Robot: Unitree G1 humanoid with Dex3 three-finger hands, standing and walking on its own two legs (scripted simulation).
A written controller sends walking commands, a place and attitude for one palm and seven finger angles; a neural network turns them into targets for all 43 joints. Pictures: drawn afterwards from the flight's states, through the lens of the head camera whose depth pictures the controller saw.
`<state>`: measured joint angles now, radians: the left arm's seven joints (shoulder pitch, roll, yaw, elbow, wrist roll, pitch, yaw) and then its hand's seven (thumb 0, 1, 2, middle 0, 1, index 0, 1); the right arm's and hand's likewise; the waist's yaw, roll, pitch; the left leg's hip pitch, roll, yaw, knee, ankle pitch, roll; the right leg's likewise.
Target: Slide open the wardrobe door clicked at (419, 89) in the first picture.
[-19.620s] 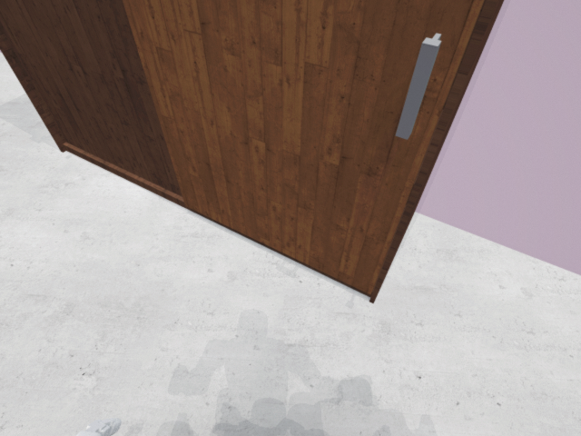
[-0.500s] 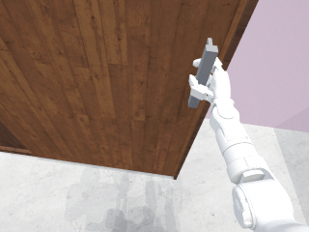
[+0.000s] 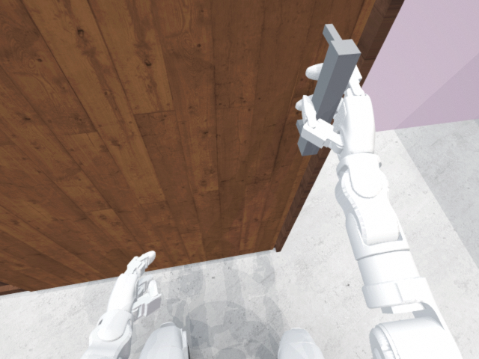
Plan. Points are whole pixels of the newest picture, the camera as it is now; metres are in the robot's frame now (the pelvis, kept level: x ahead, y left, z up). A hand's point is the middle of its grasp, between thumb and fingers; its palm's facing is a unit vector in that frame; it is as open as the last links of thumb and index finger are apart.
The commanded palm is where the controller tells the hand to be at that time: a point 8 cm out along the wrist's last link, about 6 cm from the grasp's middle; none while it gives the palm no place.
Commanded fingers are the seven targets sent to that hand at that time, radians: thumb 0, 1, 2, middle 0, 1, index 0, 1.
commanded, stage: step sideways, sliding the door along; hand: right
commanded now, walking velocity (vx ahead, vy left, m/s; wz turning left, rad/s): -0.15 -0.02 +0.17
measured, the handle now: (317, 97) +0.45 -0.14 +0.16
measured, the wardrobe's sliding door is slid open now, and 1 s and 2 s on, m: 0.02 0.35 0.57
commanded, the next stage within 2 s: none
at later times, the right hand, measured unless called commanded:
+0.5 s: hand (211, 136) +0.38 +0.02 +0.16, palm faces -0.04 +1.00 -0.02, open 6.5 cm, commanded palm +0.35 +0.06 +0.17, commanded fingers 0.00 -0.90 -0.90 0.45 1.40 0.45 1.40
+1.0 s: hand (67, 156) +0.35 +0.20 +0.16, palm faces -0.36 +0.93 -0.07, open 7.1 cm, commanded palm +0.35 +0.16 +0.17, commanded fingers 0.00 -0.90 -0.90 0.45 1.40 0.45 1.40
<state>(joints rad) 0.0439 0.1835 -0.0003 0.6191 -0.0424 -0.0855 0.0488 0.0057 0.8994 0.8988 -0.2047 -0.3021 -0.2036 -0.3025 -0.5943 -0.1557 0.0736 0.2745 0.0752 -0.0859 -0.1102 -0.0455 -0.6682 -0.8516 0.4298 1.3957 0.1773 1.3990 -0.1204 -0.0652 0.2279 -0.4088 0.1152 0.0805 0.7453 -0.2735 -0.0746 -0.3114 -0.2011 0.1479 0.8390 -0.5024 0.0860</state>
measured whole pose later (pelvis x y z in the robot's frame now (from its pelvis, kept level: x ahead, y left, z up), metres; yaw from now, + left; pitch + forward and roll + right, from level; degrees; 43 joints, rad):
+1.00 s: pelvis -0.01 +0.16 +0.02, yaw +4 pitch -1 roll -3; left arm -0.05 0.17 0.02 0.57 -0.02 -0.03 0.03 0.01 0.90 0.90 -0.20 -0.30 -0.20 -0.30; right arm -0.42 -0.06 0.26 0.02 0.03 -0.11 -0.11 0.00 -0.62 -0.70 0.44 1.40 0.19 1.36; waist 0.03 0.03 0.26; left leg -0.44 -0.03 0.06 0.59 -0.14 0.11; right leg -0.26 -0.05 -0.15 0.55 -0.24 0.04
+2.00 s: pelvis -0.10 +0.53 +0.03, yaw +2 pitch -4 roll +0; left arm 0.10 0.22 0.06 0.67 -0.05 0.01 0.01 0.01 0.90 0.90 -0.20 -0.30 -0.20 -0.30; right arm -0.73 -0.17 0.08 0.49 0.10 -0.07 -0.14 0.01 -0.70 -0.82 0.38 1.40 0.16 1.40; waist -0.10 -0.01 0.25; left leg -0.46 0.00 0.02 1.05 -0.41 0.00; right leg -0.27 -0.14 -0.12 0.61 -0.25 0.03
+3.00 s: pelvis -0.07 +0.72 +0.03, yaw +7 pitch -2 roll -1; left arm 0.18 0.27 0.01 0.63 -0.04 -0.04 0.08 0.01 0.90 0.90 -0.20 -0.30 -0.20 -0.30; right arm -0.40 -0.41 -0.32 0.49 0.06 -0.06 -0.16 -0.06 -0.62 -0.76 0.39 1.38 0.28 1.39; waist 0.00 0.01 0.07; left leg -0.26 0.00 -0.01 0.55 -0.25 0.00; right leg -0.25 -0.06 -0.17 0.51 -0.22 -0.01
